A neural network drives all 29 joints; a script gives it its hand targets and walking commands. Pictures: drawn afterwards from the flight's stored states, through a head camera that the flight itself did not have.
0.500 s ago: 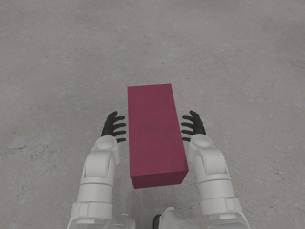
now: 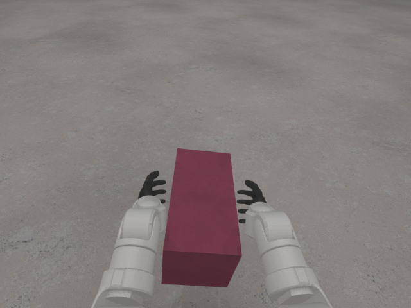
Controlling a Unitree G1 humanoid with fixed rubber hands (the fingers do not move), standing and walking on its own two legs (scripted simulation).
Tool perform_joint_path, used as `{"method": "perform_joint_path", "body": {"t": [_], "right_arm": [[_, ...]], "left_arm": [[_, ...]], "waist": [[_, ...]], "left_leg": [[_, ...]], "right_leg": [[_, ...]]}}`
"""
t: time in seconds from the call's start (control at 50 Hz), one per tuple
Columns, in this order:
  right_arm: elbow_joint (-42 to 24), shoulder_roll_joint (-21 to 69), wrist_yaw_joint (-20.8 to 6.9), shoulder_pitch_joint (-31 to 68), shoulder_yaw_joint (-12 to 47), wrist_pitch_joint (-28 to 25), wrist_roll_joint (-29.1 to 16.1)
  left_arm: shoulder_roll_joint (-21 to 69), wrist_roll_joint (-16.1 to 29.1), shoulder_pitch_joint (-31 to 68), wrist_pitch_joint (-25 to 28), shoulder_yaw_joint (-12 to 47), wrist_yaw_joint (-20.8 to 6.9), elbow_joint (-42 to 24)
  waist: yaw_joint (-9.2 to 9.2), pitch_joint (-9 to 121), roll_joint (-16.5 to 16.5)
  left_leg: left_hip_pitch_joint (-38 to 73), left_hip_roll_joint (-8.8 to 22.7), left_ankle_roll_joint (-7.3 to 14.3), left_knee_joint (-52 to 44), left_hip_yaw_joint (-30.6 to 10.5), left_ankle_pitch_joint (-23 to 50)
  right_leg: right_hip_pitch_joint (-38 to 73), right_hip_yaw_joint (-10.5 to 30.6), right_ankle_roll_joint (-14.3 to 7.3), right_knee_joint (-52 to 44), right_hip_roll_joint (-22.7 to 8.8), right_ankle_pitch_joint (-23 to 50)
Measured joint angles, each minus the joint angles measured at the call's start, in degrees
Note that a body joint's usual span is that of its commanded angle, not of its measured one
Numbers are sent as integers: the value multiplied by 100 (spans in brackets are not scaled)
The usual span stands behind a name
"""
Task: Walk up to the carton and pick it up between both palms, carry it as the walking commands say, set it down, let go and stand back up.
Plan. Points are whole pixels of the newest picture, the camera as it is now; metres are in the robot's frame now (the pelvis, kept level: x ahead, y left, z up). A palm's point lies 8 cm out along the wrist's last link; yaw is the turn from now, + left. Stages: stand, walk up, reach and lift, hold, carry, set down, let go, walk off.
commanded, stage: carry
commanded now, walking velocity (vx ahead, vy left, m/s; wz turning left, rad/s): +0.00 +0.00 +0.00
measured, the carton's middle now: (199, 211) +0.36 +0.01 -0.04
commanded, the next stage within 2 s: hold in 1.08 s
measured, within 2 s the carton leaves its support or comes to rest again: neither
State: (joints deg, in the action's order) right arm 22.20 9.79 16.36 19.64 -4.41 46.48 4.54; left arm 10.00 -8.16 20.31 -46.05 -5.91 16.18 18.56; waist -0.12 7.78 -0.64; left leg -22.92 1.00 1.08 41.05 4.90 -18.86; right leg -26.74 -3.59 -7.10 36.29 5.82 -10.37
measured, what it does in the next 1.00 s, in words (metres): stands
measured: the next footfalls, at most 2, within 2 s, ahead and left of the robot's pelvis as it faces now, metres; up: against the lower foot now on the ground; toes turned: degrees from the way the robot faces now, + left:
none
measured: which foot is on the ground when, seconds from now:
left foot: down 0.00-1.00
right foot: down 0.00-1.00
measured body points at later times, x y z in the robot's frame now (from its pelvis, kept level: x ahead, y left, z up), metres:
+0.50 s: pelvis -0.01 +0.00 +0.00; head -0.05 +0.01 +0.45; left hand +0.32 +0.13 +0.06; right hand +0.31 -0.10 +0.04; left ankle +0.03 +0.11 -0.71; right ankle +0.09 -0.04 -0.71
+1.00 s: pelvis +0.00 +0.01 +0.00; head -0.03 +0.00 +0.45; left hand +0.33 +0.13 +0.05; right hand +0.33 -0.09 +0.03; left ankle +0.03 +0.11 -0.71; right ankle +0.09 -0.04 -0.71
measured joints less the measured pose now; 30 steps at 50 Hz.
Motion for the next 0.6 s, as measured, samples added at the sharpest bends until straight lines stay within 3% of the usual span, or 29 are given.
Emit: {"method": "perform_joint_path", "body": {"t": [0.22,0.6], "right_arm": [[720,0,195,421,0,77,1],[1025,-31,270,824,0,139,160]], "left_arm": [[0,-29,187,-3,0,450,520],[0,-105,605,34,-141,545,867]], "waist": [[-28,8,-81],[1,-117,-67]], "left_leg": [[-1,-25,26,0,0,97],[-13,-41,58,-109,0,120]], "right_leg": [[15,-1,22,-27,-25,97],[17,11,43,-159,-31,124]]}}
